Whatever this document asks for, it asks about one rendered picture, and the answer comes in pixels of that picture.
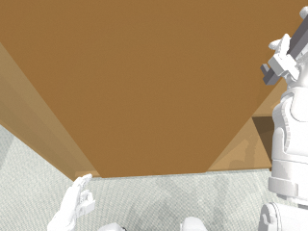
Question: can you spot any handle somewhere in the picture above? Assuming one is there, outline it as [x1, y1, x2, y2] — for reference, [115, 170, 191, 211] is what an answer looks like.
[260, 14, 308, 86]

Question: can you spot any robot right thigh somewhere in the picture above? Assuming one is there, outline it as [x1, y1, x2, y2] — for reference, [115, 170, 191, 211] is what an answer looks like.
[180, 217, 208, 231]

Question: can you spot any robot right hand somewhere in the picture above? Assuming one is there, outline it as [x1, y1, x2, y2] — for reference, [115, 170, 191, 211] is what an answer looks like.
[268, 6, 308, 90]

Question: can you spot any wardrobe door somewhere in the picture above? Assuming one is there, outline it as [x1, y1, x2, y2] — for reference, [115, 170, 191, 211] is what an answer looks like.
[0, 42, 96, 172]
[0, 0, 308, 178]

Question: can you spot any right robot forearm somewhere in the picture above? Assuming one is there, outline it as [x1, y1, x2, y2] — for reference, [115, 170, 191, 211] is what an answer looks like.
[268, 87, 308, 210]

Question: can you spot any robot left hand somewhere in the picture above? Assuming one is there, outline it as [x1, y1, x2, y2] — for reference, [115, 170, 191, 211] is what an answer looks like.
[60, 173, 95, 218]

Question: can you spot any left robot forearm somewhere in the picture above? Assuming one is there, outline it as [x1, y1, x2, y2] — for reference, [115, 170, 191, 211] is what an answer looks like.
[47, 208, 77, 231]

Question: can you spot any right robot upper arm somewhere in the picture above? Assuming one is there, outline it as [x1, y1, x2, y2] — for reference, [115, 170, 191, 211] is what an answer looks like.
[258, 202, 308, 231]

